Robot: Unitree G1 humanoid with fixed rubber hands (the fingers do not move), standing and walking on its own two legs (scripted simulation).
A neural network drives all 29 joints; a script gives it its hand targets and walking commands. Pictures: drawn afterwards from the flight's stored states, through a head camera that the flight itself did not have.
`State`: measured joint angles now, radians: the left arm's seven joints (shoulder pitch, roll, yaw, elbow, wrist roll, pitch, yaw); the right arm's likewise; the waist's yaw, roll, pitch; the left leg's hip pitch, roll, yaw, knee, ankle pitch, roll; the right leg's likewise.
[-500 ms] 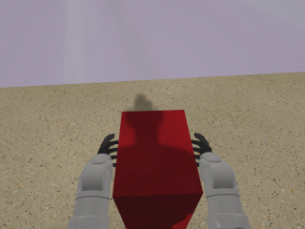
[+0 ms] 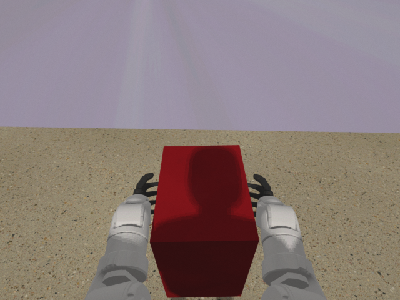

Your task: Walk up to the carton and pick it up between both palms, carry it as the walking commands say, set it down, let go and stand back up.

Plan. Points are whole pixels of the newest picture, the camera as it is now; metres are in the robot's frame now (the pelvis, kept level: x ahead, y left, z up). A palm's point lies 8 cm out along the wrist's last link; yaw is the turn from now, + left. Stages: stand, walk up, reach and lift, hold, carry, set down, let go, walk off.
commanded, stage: set down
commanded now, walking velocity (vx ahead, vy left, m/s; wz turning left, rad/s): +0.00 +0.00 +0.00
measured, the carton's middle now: (202, 222) +0.32 -0.02 -0.02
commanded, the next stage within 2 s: none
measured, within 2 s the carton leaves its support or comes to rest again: neither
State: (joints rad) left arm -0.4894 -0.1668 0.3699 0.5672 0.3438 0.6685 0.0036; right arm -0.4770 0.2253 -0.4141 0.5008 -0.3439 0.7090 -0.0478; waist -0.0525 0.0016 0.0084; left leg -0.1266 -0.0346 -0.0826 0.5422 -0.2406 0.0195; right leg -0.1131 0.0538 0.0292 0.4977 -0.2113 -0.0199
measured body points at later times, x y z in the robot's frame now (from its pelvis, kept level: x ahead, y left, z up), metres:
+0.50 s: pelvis +0.00 +0.02 -0.01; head +0.07 +0.03 +0.43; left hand +0.36 +0.13 -0.03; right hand +0.33 -0.14 -0.03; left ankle +0.05 +0.11 -0.73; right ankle +0.05 -0.11 -0.73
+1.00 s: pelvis +0.00 +0.00 -0.06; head +0.17 +0.00 +0.36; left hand +0.40 +0.12 -0.12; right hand +0.37 -0.15 -0.13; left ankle +0.05 +0.11 -0.73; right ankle +0.05 -0.11 -0.73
